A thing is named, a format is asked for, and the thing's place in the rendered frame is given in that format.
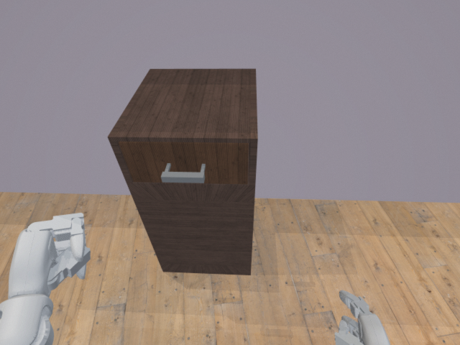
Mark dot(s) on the robot right hand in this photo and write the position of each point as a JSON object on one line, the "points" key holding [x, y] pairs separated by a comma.
{"points": [[369, 329]]}

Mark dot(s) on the robot left hand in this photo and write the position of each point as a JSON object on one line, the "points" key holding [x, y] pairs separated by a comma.
{"points": [[36, 251]]}

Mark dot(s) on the cabinet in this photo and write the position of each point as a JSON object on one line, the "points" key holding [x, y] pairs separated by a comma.
{"points": [[194, 227]]}

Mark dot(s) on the handle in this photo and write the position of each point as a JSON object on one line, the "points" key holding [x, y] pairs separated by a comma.
{"points": [[183, 177]]}

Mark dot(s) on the robot left forearm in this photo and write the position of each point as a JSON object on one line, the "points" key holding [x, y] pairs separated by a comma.
{"points": [[24, 320]]}

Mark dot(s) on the drawer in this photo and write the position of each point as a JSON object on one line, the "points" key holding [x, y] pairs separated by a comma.
{"points": [[226, 163]]}

